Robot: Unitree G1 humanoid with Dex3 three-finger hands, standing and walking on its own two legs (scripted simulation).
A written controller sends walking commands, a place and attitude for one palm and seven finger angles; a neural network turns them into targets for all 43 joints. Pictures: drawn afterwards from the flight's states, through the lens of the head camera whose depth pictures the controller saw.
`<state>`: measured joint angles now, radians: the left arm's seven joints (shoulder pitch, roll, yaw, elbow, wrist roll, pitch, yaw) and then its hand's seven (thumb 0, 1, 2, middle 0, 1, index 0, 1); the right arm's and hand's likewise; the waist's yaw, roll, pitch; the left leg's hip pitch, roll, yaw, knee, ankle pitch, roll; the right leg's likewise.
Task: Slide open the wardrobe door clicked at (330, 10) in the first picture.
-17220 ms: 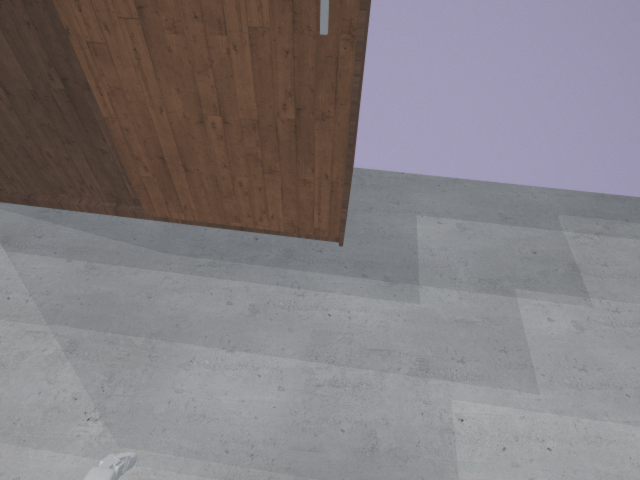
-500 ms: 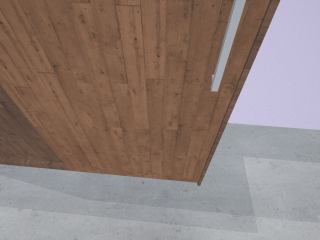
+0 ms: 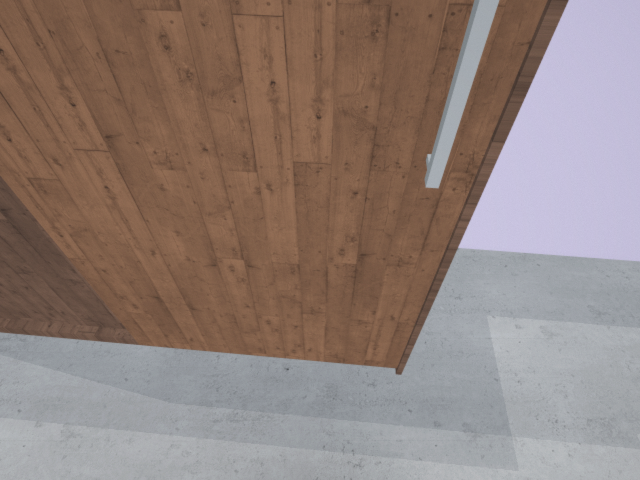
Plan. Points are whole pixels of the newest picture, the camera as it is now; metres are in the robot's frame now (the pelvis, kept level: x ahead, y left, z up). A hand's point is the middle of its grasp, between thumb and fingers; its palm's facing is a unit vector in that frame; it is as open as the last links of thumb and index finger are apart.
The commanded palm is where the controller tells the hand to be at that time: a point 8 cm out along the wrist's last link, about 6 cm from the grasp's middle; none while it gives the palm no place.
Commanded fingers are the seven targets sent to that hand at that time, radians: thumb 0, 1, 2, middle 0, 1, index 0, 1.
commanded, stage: shuffle to correct the standing spot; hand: right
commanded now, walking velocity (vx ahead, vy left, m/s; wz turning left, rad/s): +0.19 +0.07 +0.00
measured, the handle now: (455, 89) +0.53 -0.13 +0.23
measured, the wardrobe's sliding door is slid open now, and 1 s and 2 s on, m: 0.00 0.00 0.00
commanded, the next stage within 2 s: come to a stop and stand still in 0.16 s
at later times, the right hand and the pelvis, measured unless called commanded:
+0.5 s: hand out of the picture +0.04 -0.13 -0.19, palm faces +0.05 +0.99 -0.16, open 7.4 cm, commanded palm none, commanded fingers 0.00 -0.90 -0.90 0.20 0.30 0.20 0.30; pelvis +0.09 +0.02 -0.01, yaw +0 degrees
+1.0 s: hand out of the picture +0.13 -0.16 -0.19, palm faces +0.02 +0.97 -0.23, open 7.4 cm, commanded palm none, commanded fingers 0.00 -0.90 -0.90 0.20 0.30 0.20 0.30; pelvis +0.08 +0.03 -0.01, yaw +0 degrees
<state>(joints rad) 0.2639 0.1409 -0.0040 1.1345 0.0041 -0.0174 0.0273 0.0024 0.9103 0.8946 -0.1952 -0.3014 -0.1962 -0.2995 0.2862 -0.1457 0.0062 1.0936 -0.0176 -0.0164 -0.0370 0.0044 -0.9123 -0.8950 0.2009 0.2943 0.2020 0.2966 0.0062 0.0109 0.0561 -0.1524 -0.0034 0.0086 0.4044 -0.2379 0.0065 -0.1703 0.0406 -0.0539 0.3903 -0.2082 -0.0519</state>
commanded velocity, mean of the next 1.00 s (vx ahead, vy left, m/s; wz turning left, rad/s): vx -0.03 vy -0.01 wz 0.00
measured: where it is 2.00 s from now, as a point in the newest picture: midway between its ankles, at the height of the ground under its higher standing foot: outside the picture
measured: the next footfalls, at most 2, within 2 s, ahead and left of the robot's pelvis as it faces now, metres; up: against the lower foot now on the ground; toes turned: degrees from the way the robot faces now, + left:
left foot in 0.68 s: +0.10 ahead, +0.14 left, +0.00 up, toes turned +2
right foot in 0.96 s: +0.10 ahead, -0.10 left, +0.00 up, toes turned -2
